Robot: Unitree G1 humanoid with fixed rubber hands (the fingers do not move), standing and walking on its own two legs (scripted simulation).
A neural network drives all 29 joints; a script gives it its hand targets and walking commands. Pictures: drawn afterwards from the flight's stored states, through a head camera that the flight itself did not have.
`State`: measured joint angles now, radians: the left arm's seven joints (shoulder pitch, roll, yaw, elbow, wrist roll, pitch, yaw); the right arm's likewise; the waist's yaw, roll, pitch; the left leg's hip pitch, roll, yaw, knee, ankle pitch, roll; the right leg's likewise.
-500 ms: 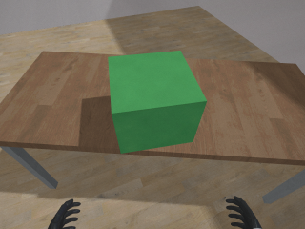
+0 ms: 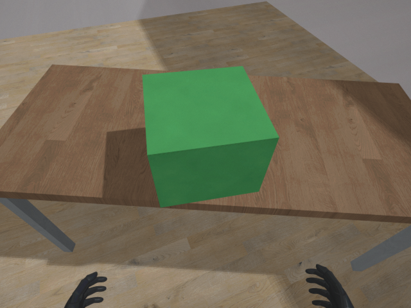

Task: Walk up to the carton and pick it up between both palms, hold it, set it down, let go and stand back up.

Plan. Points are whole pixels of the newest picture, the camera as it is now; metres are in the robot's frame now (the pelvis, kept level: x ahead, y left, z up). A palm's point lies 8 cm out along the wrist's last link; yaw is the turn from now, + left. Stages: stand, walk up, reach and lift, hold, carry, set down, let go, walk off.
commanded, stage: walk up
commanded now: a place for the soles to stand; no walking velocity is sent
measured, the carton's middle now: (202, 135) +0.52 +0.01 -0.02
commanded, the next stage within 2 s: none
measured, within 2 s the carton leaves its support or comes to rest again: neither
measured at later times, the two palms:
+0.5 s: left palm (142, 297) +0.15 +0.13 -0.11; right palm (396, 292) +0.16 -0.41 -0.13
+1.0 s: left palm out of the picture +0.09 +0.19 -0.12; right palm (350, 244) +0.25 -0.33 -0.09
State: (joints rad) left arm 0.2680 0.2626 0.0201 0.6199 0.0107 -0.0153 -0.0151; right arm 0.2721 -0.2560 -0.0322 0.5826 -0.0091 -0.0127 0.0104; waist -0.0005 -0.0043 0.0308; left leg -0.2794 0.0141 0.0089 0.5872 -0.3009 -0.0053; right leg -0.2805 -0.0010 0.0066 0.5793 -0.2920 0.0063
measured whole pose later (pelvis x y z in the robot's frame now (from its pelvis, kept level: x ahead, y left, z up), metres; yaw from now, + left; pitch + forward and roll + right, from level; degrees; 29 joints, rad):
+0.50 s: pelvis +0.07 -0.13 -0.03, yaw +6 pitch -2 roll +1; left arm 0.29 0.24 0.02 0.60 0.04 0.01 -0.02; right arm 0.40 -0.32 -0.08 0.61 -0.04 0.02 -0.05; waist -0.01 0.03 0.12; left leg -0.40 0.01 -0.14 1.10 -0.63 -0.02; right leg -0.42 -0.07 -0.06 0.80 -0.31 0.01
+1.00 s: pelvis +0.07 -0.10 -0.02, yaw +14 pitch -3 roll +0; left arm 0.33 0.34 0.03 0.58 0.02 0.05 0.01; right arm 0.25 -0.25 -0.05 0.62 -0.02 0.02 0.01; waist 0.01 -0.07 0.10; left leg -0.35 -0.01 -0.03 0.74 -0.34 -0.01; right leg -0.40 -0.12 -0.05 0.92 -0.57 0.01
